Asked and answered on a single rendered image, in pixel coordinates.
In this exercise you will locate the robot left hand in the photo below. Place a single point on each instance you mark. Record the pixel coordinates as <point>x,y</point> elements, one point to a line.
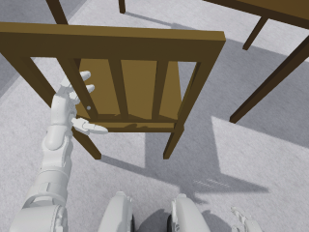
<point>63,104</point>

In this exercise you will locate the left robot upper arm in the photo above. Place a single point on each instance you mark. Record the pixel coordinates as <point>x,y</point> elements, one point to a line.
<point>49,218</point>

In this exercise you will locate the robot right hand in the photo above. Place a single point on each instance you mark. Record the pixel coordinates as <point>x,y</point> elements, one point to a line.
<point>250,225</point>

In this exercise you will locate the chair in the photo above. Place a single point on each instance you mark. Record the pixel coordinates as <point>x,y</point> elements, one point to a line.
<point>135,72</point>

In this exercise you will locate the robot thigh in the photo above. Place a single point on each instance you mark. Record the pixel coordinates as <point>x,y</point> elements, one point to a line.
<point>186,214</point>
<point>117,215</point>

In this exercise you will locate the left robot thigh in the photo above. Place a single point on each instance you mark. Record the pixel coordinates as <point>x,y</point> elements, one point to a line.
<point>117,215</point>

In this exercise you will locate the table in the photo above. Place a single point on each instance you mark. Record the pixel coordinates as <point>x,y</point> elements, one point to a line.
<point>293,12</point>

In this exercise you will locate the right robot thigh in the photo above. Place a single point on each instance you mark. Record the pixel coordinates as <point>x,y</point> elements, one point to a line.
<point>186,214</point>

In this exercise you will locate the left robot forearm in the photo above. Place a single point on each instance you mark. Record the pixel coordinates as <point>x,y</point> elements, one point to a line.
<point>51,182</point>

